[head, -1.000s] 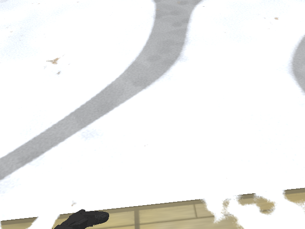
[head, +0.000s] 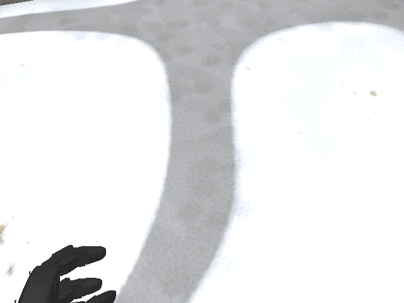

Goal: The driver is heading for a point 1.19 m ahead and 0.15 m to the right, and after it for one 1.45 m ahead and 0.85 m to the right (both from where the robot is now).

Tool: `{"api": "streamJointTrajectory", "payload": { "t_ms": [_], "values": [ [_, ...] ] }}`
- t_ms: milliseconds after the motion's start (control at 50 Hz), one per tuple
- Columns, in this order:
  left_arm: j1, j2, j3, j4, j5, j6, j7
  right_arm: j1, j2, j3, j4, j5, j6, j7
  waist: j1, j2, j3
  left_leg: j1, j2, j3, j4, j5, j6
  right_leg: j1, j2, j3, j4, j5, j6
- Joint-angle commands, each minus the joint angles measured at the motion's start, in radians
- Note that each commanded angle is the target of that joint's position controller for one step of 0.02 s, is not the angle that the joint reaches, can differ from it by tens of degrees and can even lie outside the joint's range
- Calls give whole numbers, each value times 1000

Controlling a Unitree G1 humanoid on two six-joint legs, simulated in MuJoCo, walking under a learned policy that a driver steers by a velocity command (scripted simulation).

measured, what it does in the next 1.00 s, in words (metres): walks ahead: right foot, then left foot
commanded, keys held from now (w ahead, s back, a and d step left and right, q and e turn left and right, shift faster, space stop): w+e+shift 0.28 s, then w+shift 0.10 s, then w+q+shift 0.62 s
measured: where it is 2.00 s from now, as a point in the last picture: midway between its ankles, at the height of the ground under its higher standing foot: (224, 108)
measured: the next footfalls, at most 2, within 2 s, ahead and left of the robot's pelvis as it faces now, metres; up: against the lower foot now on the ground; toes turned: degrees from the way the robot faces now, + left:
right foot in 0.04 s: +0.25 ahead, -0.06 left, +0.00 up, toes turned -7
left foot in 0.48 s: +0.69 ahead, +0.00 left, +0.00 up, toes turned -25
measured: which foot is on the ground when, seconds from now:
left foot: down 0.00-0.04, up 0.06-0.46, down 0.48-0.94, up 0.96-1.00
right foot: up 0.00-0.02, down 0.04-0.50, up 0.52-0.90, down 0.92-1.00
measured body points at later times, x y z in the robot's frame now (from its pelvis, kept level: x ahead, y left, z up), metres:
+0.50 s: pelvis +0.47 -0.03 +0.01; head +0.49 -0.05 +0.46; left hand +0.60 +0.22 -0.11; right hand +0.63 -0.34 -0.02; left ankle +0.66 +0.02 -0.70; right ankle +0.22 -0.05 -0.68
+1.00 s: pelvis +0.89 -0.16 +0.02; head +0.90 -0.16 +0.47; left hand +1.16 +0.04 -0.01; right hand +0.87 -0.43 -0.10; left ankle +0.71 -0.02 -0.60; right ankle +0.95 -0.31 -0.70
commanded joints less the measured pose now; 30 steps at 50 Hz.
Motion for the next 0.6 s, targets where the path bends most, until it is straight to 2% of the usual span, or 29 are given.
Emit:
{"api": "streamJointTrajectory", "payload": {
  "t_ms": [20,40,60,80,100,120,140,160,180,200,220,260,280,300,320,360,380,400,420,440,460,480,500,520,540,560,580,600],
  "values": [
    [455,219,105,65,-9,13,6,-218,-282,-68,-150,11,1,-2,344,138,-154,-320,187,-60,489,1564,148,756,141,-69,-104,-36,-90],
    [595,266,129,129,-7,25,28,-235,-221,-53,-164,14,-13,-1,384,7,-150,-584,63,-86,917,921,100,1033,103,66,-206,5,-126],
    [484,307,113,111,18,16,28,-126,4,10,-216,-23,-52,13,158,-399,-131,-956,-115,-213,1334,-71,73,1163,0,425,-199,101,-208],
    [448,266,98,47,35,-3,27,-95,-40,25,-301,26,-99,23,149,-385,-405,-1118,-120,-437,1426,-30,111,1287,-181,934,-516,-491,-371],
    [460,202,93,40,32,-24,29,-261,-133,7,-312,58,-121,19,201,-171,-283,-1153,-75,-454,1353,83,143,1166,-182,1017,-662,-639,-300],
    [424,183,86,53,33,-46,25,-320,-119,8,-328,62,-122,12,146,2,-136,-1164,-45,-440,1258,141,148,985,-169,972,-671,-612,-259],
    [358,155,75,48,33,-62,19,-311,-96,15,-312,34,-111,6,89,111,-90,-1072,-2,-456,1177,182,144,805,-141,890,-641,-516,-235],
    [293,150,73,36,43,-69,25,-276,-86,9,-301,21,-94,8,37,110,-53,-990,22,-470,1112,211,127,643,-89,800,-627,-451,-231],
    [261,132,67,33,44,-70,33,-262,-90,4,-296,18,-73,10,13,78,-13,-951,37,-467,1059,213,110,538,-47,725,-642,-412,-230],
    [255,109,60,42,30,-69,41,-268,-89,0,-295,15,-60,7,5,61,17,-938,49,-454,985,210,93,476,-22,655,-650,-368,-226],
    [269,92,53,52,22,-70,51,-307,-82,2,-305,7,-52,4,14,63,43,-925,55,-435,900,221,77,422,-1,598,-656,-308,-220],
    [295,95,53,70,14,-66,77,-470,-48,15,-356,-16,-54,5,63,57,89,-865,22,-373,672,386,45,323,63,490,-661,-155,-199],
    [302,101,56,80,11,-60,86,-525,-24,20,-369,-19,-57,10,84,34,86,-803,-3,-356,551,495,37,294,99,444,-641,-127,-174],
    [313,106,58,94,11,-54,90,-555,-3,25,-373,-12,-57,17,107,3,74,-744,-23,-327,437,587,33,288,115,403,-630,-125,-146],
    [345,110,61,110,8,-53,90,-586,3,25,-381,0,-58,23,139,-13,57,-680,-42,-306,369,662,29,286,104,402,-641,-155,-132],
    [395,96,62,137,-4,-58,87,-619,-25,10,-397,28,-64,32,175,-57,45,-659,-38,-336,271,726,32,385,59,441,-621,-208,-122],
    [412,82,60,152,-6,-58,88,-633,-42,2,-400,35,-66,35,184,-70,49,-689,-29,-353,228,716,42,477,37,461,-595,-202,-115],
    [421,82,63,165,-2,-54,91,-636,-60,-6,-398,43,-69,40,184,-81,55,-738,-20,-348,193,691,58,587,10,462,-571,-140,-109],
    [425,96,69,175,8,-46,92,-619,-81,-16,-393,45,-71,43,175,-101,48,-763,-23,-326,182,638,79,691,-19,458,-536,13,-103],
    [420,119,77,177,19,-39,90,-559,-108,-31,-379,44,-73,43,144,-121,12,-737,-44,-293,191,557,108,781,-41,444,-468,281,-90],
    [398,141,80,174,39,-32,81,-437,-145,-52,-350,48,-71,38,77,-133,-63,-636,-78,-250,209,475,149,844,-42,413,-333,589,-73],
    [326,149,76,157,59,-30,72,-235,-171,-64,-309,56,-60,32,-45,-149,-167,-411,-66,-245,251,429,193,772,-21,358,-102,762,-48],
    [272,74,48,125,79,-39,68,43,-194,-55,-255,39,-46,29,-153,-22,-335,-48,34,-427,360,281,248,522,32,329,319,504,-25],
    [498,-31,20,136,7,-61,57,65,-240,-65,-194,23,-57,56,9,585,-418,191,264,-1127,30,-110,472,141,231,268,663,-373,68],
    [464,47,16,138,-8,-78,58,-7,-120,-42,-222,29,-51,58,-4,411,-297,166,249,-1293,-80,-347,443,-11,128,292,655,-358,34],
    [276,85,16,101,-6,-94,50,-48,-73,-33,-231,15,-41,49,-38,213,-165,37,222,-1121,-57,-204,412,-34,93,278,634,-310,23],
    [143,71,9,61,24,-110,52,-57,-94,-36,-226,9,-40,58,-24,1,-69,-124,167,-1015,-64,-15,387,-1,77,255,546,-289,18],
    [85,61,12,37,52,-120,57,-75,-93,-34,-219,12,-44,66,5,-48,-45,-205,123,-937,-66,105,381,35,54,256,428,-269,23]
  ]
}}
